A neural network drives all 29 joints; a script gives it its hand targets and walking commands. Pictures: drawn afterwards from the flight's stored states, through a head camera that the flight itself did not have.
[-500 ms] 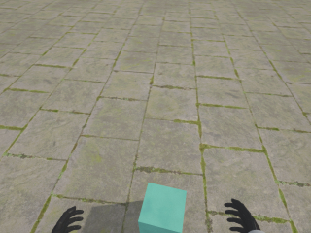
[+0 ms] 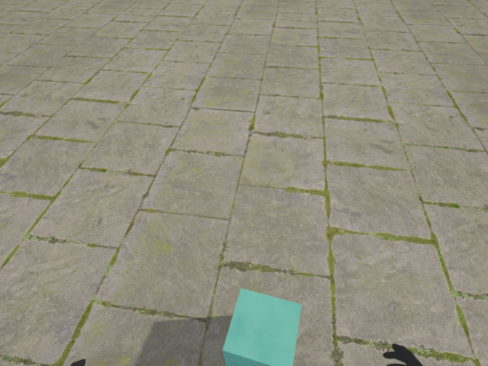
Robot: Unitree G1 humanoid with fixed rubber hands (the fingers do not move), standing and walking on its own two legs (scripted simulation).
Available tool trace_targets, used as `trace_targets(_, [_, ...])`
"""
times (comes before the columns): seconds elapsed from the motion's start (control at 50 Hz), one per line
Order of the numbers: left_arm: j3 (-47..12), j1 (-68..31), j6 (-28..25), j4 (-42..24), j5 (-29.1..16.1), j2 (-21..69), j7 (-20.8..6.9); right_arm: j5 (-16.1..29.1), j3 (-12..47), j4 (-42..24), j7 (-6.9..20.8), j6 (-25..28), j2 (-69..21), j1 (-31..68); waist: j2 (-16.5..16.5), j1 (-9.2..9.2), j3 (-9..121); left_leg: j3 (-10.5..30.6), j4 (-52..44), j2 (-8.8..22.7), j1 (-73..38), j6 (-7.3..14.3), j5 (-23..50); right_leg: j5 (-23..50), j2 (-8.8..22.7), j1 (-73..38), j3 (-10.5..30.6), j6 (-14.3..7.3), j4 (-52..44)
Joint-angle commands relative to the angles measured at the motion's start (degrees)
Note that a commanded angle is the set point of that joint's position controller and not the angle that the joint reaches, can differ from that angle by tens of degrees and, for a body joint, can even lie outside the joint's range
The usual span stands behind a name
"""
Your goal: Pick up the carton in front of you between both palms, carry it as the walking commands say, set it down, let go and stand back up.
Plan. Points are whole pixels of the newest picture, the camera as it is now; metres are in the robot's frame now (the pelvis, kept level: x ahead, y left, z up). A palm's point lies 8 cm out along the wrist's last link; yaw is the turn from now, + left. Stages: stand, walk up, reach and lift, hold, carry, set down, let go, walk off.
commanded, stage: stand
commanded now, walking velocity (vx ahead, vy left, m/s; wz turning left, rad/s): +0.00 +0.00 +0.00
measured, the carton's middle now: (262, 338) +0.37 -0.06 -0.65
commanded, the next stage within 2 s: none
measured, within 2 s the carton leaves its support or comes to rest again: neither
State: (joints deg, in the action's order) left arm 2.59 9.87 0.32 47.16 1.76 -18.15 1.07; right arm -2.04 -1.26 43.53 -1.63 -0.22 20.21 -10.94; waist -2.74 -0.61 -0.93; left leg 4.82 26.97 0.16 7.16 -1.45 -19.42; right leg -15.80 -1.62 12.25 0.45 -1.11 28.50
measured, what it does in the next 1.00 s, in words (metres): stands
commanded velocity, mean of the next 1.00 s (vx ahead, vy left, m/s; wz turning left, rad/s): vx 0.00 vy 0.00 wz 0.00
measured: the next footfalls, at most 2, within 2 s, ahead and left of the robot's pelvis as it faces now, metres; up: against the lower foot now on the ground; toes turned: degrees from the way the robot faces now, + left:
none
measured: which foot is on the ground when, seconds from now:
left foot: down 0.00-1.00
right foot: down 0.00-1.00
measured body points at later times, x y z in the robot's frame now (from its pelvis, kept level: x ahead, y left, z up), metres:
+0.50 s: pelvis -0.01 +0.00 +0.01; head -0.01 -0.01 +0.46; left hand +0.10 +0.31 -0.10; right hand +0.10 -0.30 -0.11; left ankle -0.05 +0.14 -0.74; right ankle -0.01 -0.11 -0.74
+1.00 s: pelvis -0.02 +0.00 +0.01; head -0.02 -0.01 +0.46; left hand +0.08 +0.31 -0.10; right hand +0.07 -0.31 -0.12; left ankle -0.05 +0.14 -0.74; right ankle -0.01 -0.11 -0.74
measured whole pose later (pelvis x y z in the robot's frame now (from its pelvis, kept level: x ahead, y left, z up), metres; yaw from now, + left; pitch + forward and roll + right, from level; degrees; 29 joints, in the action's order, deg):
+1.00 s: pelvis -0.02 +0.00 +0.01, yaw -1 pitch -2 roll +0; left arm 0.8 6.5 -0.1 59.0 0.8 -21.0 0.3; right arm -1.3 0.1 55.5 -1.1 0.8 22.4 -9.7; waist -1.6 -0.5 -1.6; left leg 3.3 20.9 0.3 4.1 -1.3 -14.5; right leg -10.8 -1.3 9.7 1.8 -0.7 22.8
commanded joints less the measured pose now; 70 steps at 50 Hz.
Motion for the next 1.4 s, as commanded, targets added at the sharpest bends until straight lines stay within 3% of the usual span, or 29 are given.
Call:
trace_targets(0.0, [2.1,-1.3,-0.7,-1.97,-0.15,-9.75,0.27,0.12,-1.67,-2.26,-0.33,0.77,7.77,0.48,2.27,0.2,3.68,1.63,-2.53,3.69,1.04,1.1,20.0,20.11,5.91,-4.6,5.02,-0.27,-3.7])
trace_targets(0.66, [0.48,-4.98,-0.87,7.18,-0.74,-11.99,-0.5,0.57,-0.47,7.05,0.11,1.62,10.5,1.84,2.45,0.06,0.59,2.41,-8.89,4.95,1.59,1.93,11.93,11.24,6.72,-5.36,7.06,-0.7,-8.7])
trace_targets(1.38, [-0.61,-6.15,-1.19,10.79,-1.13,-13.57,-0.48,1.01,-0.58,11.66,0.59,1.46,11.75,3.45,2.75,0.32,1.1,1.58,-10.3,5.7,-0.15,2.21,12.26,13.58,7.19,-4.96,8.37,-0.97,-9.37])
